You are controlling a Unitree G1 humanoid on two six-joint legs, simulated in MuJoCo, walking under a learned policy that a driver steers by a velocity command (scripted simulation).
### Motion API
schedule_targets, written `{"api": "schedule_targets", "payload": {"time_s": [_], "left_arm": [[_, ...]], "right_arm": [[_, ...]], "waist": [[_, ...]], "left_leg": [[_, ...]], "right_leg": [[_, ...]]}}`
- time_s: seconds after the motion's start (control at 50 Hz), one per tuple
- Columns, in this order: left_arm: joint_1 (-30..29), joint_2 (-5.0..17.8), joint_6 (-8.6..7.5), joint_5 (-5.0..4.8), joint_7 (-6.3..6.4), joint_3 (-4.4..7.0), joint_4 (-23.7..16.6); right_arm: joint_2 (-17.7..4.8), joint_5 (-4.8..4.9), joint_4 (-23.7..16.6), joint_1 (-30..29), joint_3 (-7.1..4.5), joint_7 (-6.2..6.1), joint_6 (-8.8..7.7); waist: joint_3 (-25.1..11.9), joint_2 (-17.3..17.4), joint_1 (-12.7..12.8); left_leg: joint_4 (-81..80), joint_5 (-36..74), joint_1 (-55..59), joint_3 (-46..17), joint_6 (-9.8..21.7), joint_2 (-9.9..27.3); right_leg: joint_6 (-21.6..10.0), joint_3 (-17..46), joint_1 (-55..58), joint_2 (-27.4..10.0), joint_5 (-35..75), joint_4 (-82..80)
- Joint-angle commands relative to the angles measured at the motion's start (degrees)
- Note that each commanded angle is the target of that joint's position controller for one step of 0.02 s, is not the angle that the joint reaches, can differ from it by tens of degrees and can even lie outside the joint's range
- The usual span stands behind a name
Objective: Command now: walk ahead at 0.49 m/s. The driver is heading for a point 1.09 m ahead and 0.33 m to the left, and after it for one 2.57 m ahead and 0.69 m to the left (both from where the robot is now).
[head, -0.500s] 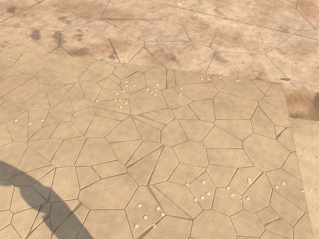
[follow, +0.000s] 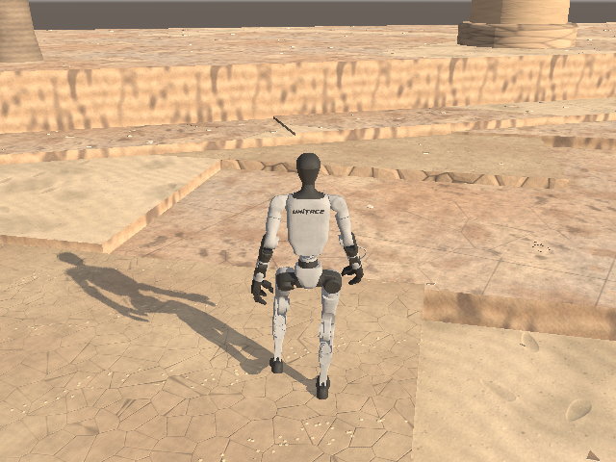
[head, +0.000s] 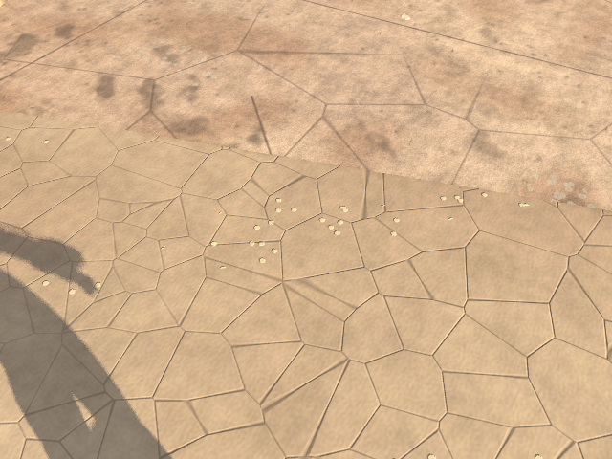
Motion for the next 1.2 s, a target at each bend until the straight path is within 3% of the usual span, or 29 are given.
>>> {"api": "schedule_targets", "payload": {"time_s": [0.02, 0.12, 0.18, 0.22, 0.24, 0.26, 0.28, 0.3, 0.32, 0.34, 0.36, 0.38, 0.42, 0.46, 0.54, 0.62, 0.68, 0.72, 0.76, 0.78, 0.8, 0.82, 0.84, 0.86, 0.88, 0.94, 1.04, 1.12, 1.2], "left_arm": [[-1.76, 8.22, -0.53, -0.24, 1.03, 1.3, -3.54], [4.39, 9.74, 0.51, -1.28, 1.52, 1.55, -2.01], [6.14, 9.73, 1.4, -1.27, 1.79, 1.81, -1.05], [4.84, 10.4, 1.86, -1.21, 1.94, 2.1, -1.26], [3.37, 10.9, 2.09, -1.11, 1.97, 2.21, -1.67], [2.18, 10.04, 2.41, -0.79, 1.95, 1.86, -2.13], [1.92, 8.06, 2.27, -0.07, 1.94, 0.87, -3.56], [9.75, -0.38, 0.95, -0.33, 1.16, -1.53, -3.68], [7.36, 4.57, -0.6, -1.69, 0.92, -0.51, -2.96], [1.57, 8.88, -1.49, -3.0, 0.84, 0.63, -5.05], [-2.19, 9.24, -1.69, -2.92, 1.28, 0.74, -6.09], [-3.89, 8.59, -1.35, -1.96, 1.7, 1.09, -6.33], [-1.36, 6.18, 0.37, -1.36, 1.88, 1.31, -5.77], [-1.03, 4.63, 1.5, -1.24, 2.03, 1.29, -5.71], [-11.03, 5.07, 1.61, -0.17, 2.26, 1.72, -9.3], [-19.02, 4.22, 0.75, -0.34, 1.82, 1.5, -11.23], [-22.82, 4.38, 0.44, -0.53, 1.45, 1.37, -12.79], [-22.13, 6.21, 0.23, -0.42, 1.3, 1.87, -13.25], [-16.36, 8.6, -0.3, 0.13, 1.53, 2.81, -11.65], [-10.91, 10.73, -0.57, 0.75, 2.01, 3.61, -10.1], [-3.78, 14.7, -0.54, 2.01, 2.7, 4.34, -9.69], [-4.67, 15.61, 0.45, 1.94, 2.48, 4.02, -10.64], [-6.13, 12.21, 1.31, 0.86, 2.17, 3.45, -12.37], [-9.64, 8.92, 1.85, 0.21, 2.39, 2.64, -13.49], [-13.01, 7.77, 2.37, 0.07, 2.63, 2.18, -13.63], [-17.94, 8.27, 3.1, 1.83, 2.95, 2.3, -13.48], [-17.26, 10.17, 3.29, 0.98, 4.17, 3.12, -12.44], [-17.62, 13.39, 3.87, -0.82, 3.9, 4.31, -12.65], [-17.58, 13.94, 4.47, -2.57, 3.08, 4.75, -12.44]], "right_arm": [[-1.65, -0.32, -2.67, -0.41, -0.14, 0.18, -0.26], [-1.07, 0.48, -5.35, -11.25, 0.49, 1.48, -0.99], [-1.85, 0.72, -6.96, -14.32, 0.42, 2.78, -1.47], [-3.35, 0.71, -6.87, -12.03, -0.15, 3.33, -1.8], [-4.83, 0.62, -5.79, -7.67, -0.94, 3.32, -1.92], [-7.26, 0.57, -2.76, 1.8, -2.39, 3.08, -1.94], [-11.89, -0.04, -0.23, 13.17, -3.85, 2.42, -1.81], [-16.6, -0.85, 1.32, 18.27, -4.9, 2.58, -1.48], [-10.75, -0.53, 1.17, 17.69, -3.34, 2.56, -1.48], [-8.19, -0.2, 0.28, 12.17, -2.48, 2.39, -1.59], [-6.48, -0.29, -0.99, 6.69, -1.83, 2.34, -1.56], [-4.92, -0.63, -1.26, 3.58, -1.39, 2.63, -1.66], [-3.05, -1.09, -0.39, 2.71, -0.89, 3.03, -1.95], [-4.4, -0.9, 1.01, 4.59, -1.24, 2.79, -2.2], [-6.24, -0.46, 2.63, 8.74, -1.68, 1.41, -1.52], [-7.28, -0.21, 3.46, 11.12, -1.86, 0.44, -0.65], [-8.01, 0.16, 4.39, 13.55, -2.23, 0.05, 0.44], [-7.92, 0.58, 4.04, 12.84, -2.52, -0.56, 1.11], [-8.01, 0.78, 2.55, 9.56, -2.86, -1.1, 1.54], [-6.75, 0.64, 1.3, 8.41, -2.57, -1.13, 1.58], [-3.51, -0.41, -1.31, 7.67, -1.55, -1.11, 1.58], [1.89, -0.22, 0.09, 20.41, -0.14, -0.95, 1.52], [-4.3, 0.77, 1.05, 22.32, -1.35, -0.76, 1.96], [-7.29, 1.26, -0.11, 16.46, -2.4, -0.98, 2.9], [-7.17, 0.99, -1.05, 13.05, -2.73, -1.47, 4.12], [-5.12, 0.28, -2.48, 12.62, -3.36, -2.13, 7.14], [-4.18, -0.02, -6.23, 7.73, -3.37, -1.66, 7.45], [-4.86, 0.21, -7.39, 5.66, -3.4, 0.16, 6.98], [-5.32, 0.17, -5.99, 8.61, -3.99, 1.37, 6.8]], "waist": [[3.38, -4.23, -1.94], [5.01, -5.06, 2.25], [5.61, -5.99, 2.36], [3.76, -6.95, 0.05], [0.94, -7.79, -2.71], [-4.34, -7.36, -7.34], [-12.7, -2.61, -11.31], [-21.36, 13.18, -7.8], [-22.48, 10.31, -9.08], [-13.36, 7.67, -8.15], [-8.78, 2.2, -6.26], [-5.13, -0.62, -4.45], [-3.54, 0.88, -1.41], [-1.69, 0.51, -0.53], [1.78, -0.57, -2.33], [3.56, 0.22, -4.16], [2.69, 2.4, -5.21], [1.22, 3.46, -4.02], [-2.04, 3.9, -0.85], [-5.82, 2.01, 1.22], [-14.57, -6.32, 2.96], [-22.81, -20.62, -2.22], [-24.91, -17.36, -1.47], [-17.7, -11.99, -1.18], [-12.42, -8.66, -2.03], [-5.32, -11.55, -4.54], [-5.83, -9.68, -3.52], [-6.61, -11.04, -3.51], [-4.73, -9.45, -5.73]], "left_leg": [[-10.6, 8.98, -1.35, -0.1, -0.81, 1.09], [-26.0, 13.81, 0.03, 2.71, -0.81, -2.28], [-29.91, 9.73, -0.37, 2.5, 0.82, -3.24], [-31.56, 5.54, 4.92, 3.39, 2.58, -4.82], [-32.15, 4.33, 11.75, 4.92, 3.7, -6.77], [-32.78, 4.77, 23.82, 6.24, 5.35, -8.71], [-31.67, 5.76, 41.93, -3.48, 9.01, -0.08], [-37.69, -5.19, 63.19, -31.71, 18.5, 13.87], [-43.81, -8.42, 63.62, -40.08, 17.74, 14.28], [-44.22, -5.16, 56.18, -30.89, 14.54, 12.39], [-45.29, 1.56, 47.19, -22.86, 13.01, 10.32], [-47.13, 6.7, 39.5, -17.5, 12.13, 8.06], [-50.54, 8.9, 32.76, -11.82, 11.25, 5.09], [-52.78, 11.58, 30.18, -8.57, 12.07, 4.5], [-55.04, 11.23, 31.37, -7.01, 11.99, 3.7], [-52.93, 15.79, 30.44, -3.55, 9.53, 0.66], [-47.21, 22.86, 31.87, -3.98, 8.39, 0.71], [-42.58, 22.72, 34.3, -6.83, 7.0, 1.43], [-36.01, 22.66, 34.7, -8.61, 5.04, 0.37], [-28.73, 20.81, 32.04, -7.34, 3.03, -3.33], [-12.55, 2.0, 21.55, -4.02, 0.38, -8.72], [3.74, -35.7, 6.16, -2.32, -2.07, -14.43], [10.88, -32.6, 4.0, -6.01, -2.58, -10.73], [12.63, -27.78, 0.44, -3.65, -3.31, -8.39], [11.53, -23.94, 0.25, -2.06, -4.11, -6.34], [9.48, -16.65, 8.64, 0.46, -4.94, -4.72], [-1.99, -11.22, 9.23, 1.51, -4.35, -3.1], [-12.58, -9.8, 16.26, 4.93, -1.79, -3.85], [-26.98, -9.48, 25.0, 8.87, 2.25, -5.91]], "right_leg": [[-9.01, 10.32, -3.33, -16.13, 12.86, -8.77], [-7.2, 8.71, 3.65, -16.65, 9.6, -7.44], [-6.4, 9.23, 9.66, -19.25, 11.27, -4.09], [-5.26, 9.1, 11.58, -20.09, 19.1, -0.08], [-4.4, 8.03, 11.39, -19.21, 28.58, 4.94], [-2.99, 5.81, 8.77, -16.27, 35.23, 15.63], [-0.82, 3.22, -2.73, -12.92, 24.65, 33.09], [3.13, 3.33, -26.55, -2.05, -10.59, 54.98], [2.08, 12.25, -33.52, -2.99, -21.87, 63.13], [0.96, 11.79, -37.46, -6.19, -18.19, 64.42], [0.8, 10.14, -35.42, -9.43, -12.83, 61.98], [1.02, 9.44, -32.86, -11.26, -9.63, 58.14], [1.16, 9.6, -26.86, -13.24, -6.46, 53.32], [1.89, 8.75, -26.91, -13.62, -4.95, 49.93], [3.99, 8.14, -33.51, -13.57, 5.02, 36.73], [5.06, 6.39, -28.63, -9.58, 13.6, 21.41], [5.09, 5.79, -24.71, -6.74, 13.84, 17.13], [4.09, 7.68, -22.4, -6.27, 12.21, 13.85], [2.66, 7.34, -14.67, -5.69, 12.94, 9.92], [1.29, 7.41, -5.47, -7.44, 20.38, 7.85], [-2.0, 16.45, 11.32, -18.81, 40.32, 11.94], [-10.83, 31.0, 25.91, -33.41, 52.86, 14.92], [-11.66, 34.2, 21.54, -32.07, 35.83, 10.7], [-9.45, 27.87, 14.71, -28.75, 23.21, 8.28], [-7.86, 23.44, 7.06, -25.91, 14.6, 5.66], [-7.87, 13.13, -11.07, -21.34, 3.95, -1.17], [-9.69, 7.53, -8.41, -23.42, 6.56, -2.62], [-7.31, 5.61, -9.27, -24.24, -9.83, -5.75], [-3.68, 3.54, -9.86, -24.33, -20.96, -3.34]]}}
